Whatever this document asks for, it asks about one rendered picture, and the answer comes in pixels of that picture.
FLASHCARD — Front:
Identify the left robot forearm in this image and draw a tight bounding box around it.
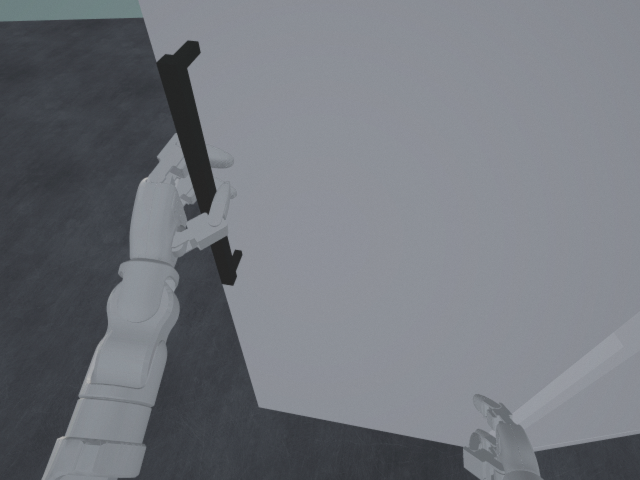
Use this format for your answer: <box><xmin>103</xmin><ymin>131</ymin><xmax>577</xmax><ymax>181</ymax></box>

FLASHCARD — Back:
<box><xmin>41</xmin><ymin>259</ymin><xmax>180</xmax><ymax>480</ymax></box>

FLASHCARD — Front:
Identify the robot left hand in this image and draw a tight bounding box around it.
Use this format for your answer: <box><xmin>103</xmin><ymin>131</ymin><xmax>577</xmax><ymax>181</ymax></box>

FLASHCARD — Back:
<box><xmin>130</xmin><ymin>133</ymin><xmax>237</xmax><ymax>268</ymax></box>

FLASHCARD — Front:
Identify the robot right hand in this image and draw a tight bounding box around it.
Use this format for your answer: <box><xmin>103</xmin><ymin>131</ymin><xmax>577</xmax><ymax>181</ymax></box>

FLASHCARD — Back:
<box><xmin>463</xmin><ymin>394</ymin><xmax>540</xmax><ymax>480</ymax></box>

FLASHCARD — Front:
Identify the handle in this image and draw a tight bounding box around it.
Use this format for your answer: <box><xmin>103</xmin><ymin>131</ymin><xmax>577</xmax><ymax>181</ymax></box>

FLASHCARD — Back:
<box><xmin>156</xmin><ymin>41</ymin><xmax>242</xmax><ymax>286</ymax></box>

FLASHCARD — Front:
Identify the fridge door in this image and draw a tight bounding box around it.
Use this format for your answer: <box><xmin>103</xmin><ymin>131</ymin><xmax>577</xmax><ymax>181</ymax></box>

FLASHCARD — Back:
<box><xmin>138</xmin><ymin>0</ymin><xmax>640</xmax><ymax>447</ymax></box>

